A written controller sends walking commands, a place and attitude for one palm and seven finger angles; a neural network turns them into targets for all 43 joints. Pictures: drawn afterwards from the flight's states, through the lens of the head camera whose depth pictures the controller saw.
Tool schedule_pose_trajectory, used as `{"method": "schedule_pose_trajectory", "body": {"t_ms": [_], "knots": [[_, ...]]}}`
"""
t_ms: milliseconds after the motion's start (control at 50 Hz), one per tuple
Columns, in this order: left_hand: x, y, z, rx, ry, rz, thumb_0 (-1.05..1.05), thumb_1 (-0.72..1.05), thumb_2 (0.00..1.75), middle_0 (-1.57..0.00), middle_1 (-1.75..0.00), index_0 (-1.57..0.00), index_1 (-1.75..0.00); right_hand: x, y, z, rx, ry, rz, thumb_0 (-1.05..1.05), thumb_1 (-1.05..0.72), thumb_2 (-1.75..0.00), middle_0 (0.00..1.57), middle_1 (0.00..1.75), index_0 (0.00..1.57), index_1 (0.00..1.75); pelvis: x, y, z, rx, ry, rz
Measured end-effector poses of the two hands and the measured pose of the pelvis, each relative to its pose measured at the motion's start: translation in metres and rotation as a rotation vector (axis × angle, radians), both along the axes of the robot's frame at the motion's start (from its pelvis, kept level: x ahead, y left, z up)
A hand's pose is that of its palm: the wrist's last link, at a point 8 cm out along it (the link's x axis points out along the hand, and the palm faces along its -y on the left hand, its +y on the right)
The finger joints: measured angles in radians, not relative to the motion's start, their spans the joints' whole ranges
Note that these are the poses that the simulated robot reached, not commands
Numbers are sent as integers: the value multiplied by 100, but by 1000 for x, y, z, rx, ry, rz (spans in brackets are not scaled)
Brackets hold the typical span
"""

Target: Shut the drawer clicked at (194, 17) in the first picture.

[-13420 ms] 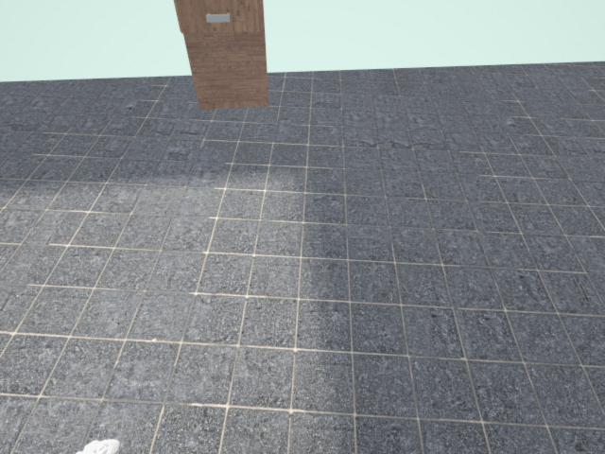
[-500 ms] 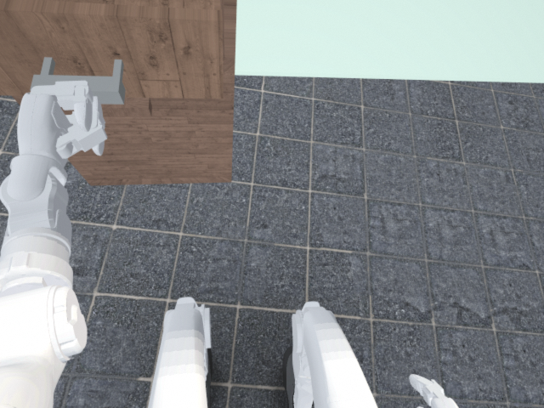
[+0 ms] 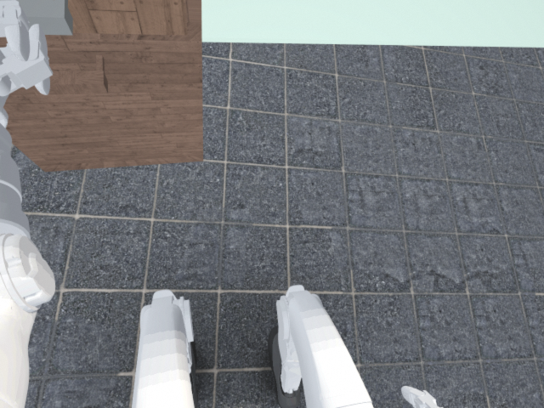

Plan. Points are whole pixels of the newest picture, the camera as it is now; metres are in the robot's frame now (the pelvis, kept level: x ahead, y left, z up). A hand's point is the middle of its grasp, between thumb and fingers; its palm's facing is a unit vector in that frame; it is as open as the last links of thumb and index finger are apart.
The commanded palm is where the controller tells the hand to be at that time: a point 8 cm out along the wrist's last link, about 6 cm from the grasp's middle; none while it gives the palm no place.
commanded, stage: push the drawer shut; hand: left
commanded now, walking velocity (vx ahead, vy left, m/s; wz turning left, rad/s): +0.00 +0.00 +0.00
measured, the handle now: (18, 2) +0.62 +0.29 +0.05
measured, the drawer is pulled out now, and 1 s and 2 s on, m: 0.03 0.00 0.00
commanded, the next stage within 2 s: pull the fist back off the drawer in 0.78 s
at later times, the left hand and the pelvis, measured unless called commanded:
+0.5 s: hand (33, 32) +0.58 +0.27 +0.05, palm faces +0.08 -0.99 -0.06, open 3.1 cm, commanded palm +0.62 +0.25 +0.06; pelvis +0.00 +0.00 -0.01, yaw -1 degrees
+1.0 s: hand (26, 27) +0.58 +0.28 +0.05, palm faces +0.07 -1.00 -0.06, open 3.3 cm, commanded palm +0.63 +0.25 +0.06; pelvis -0.01 +0.01 -0.01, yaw -1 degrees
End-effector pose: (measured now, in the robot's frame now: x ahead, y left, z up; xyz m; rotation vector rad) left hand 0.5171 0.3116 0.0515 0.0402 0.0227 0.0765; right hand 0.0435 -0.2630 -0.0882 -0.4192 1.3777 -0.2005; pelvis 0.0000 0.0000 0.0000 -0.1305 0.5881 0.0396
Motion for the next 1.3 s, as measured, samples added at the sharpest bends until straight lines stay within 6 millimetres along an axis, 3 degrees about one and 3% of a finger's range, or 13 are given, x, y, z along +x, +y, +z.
{"method": "schedule_pose_trajectory", "body": {"t_ms": [320, 740, 1300], "knots": [[32, 1, 3, 2, 11, 17, 2, 72, 91, -140, -160, -140, -160, -27, 5, 3, -8, 86, -36, 0, -90, -90, 21, 30, 20, 30, 1, 0, -3, -12, 30, -3], [38, 16, 4, 20, 11, -4, 0, 56, 89, -140, -160, -140, -160, -37, 8, 1, -54, 73, -24, 0, -90, -90, 21, 30, 20, 30, -12, 2, -14, -33, 38, -3], [35, 11, 4, 10, 23, 6, 1, 61, 89, -140, -160, -140, -160, -42, 16, 10, -21, 102, -31, 0, -90, -90, 21, 30, 20, 30, -8, 5, -4, -34, 35, 2]]}}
